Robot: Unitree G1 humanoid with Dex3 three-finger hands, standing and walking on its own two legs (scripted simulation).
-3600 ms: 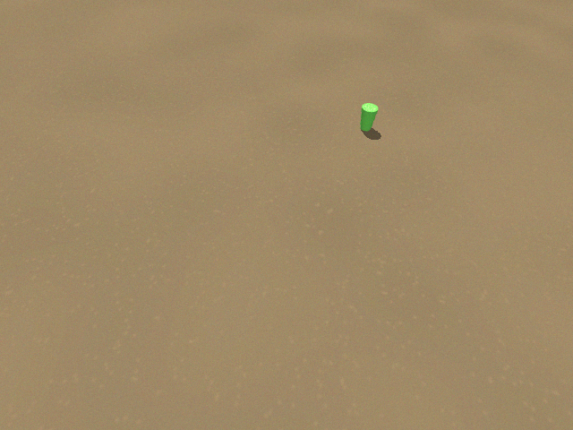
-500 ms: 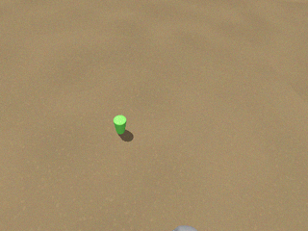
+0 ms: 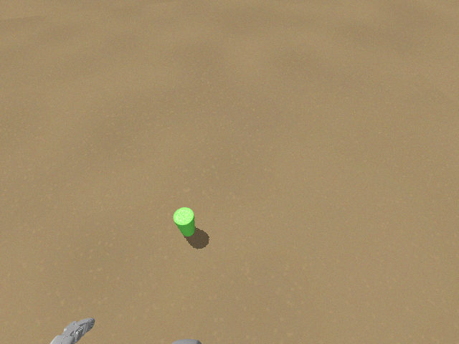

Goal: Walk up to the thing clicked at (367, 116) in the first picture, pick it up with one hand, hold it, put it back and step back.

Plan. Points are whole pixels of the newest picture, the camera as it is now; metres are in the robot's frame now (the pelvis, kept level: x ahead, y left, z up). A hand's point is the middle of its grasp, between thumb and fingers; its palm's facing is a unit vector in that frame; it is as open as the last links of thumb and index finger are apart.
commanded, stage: walk up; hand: left
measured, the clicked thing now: (186, 223) +0.71 +0.27 -0.70
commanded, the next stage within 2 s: none
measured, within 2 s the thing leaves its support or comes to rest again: neither
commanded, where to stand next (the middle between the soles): +0.42 +0.02 m, yaw +2 degrees
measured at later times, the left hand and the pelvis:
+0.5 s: hand (86, 317) +0.20 +0.32 -0.16, palm faces -0.04 -0.95 -0.32, open 7.4 cm; pelvis +0.15 +0.05 +0.00, yaw +1 degrees
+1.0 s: hand (126, 240) +0.34 +0.26 -0.11, palm faces +0.00 -0.91 -0.42, open 7.4 cm; pelvis +0.29 -0.01 +0.00, yaw +0 degrees
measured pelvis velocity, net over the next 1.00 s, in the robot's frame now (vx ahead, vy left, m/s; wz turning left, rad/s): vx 0.29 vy -0.01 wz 0.00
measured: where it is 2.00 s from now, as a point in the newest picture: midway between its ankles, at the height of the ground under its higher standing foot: (239, 305)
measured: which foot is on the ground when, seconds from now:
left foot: up 0.00-0.26, down 0.28-0.78, up 0.80-1.00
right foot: down 0.00-0.30, up 0.32-0.74, down 0.76-1.00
